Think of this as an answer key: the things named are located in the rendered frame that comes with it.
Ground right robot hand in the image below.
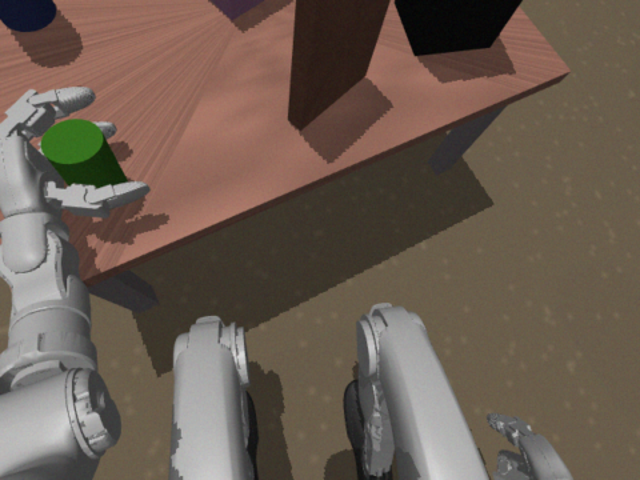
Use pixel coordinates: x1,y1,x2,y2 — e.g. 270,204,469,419
487,413,573,480

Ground coffee table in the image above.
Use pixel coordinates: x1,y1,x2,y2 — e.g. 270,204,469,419
0,0,571,314

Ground left robot arm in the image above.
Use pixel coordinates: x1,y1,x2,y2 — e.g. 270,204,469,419
0,211,121,480

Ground left robot hand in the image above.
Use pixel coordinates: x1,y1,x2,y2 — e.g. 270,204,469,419
0,87,150,220

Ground right robot foot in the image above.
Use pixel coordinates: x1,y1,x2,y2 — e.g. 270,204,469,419
343,379,393,480

